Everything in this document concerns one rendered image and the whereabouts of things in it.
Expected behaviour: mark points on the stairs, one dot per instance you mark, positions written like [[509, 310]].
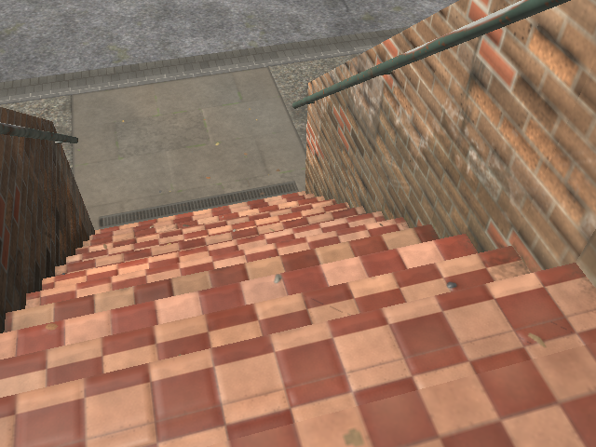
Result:
[[142, 292]]

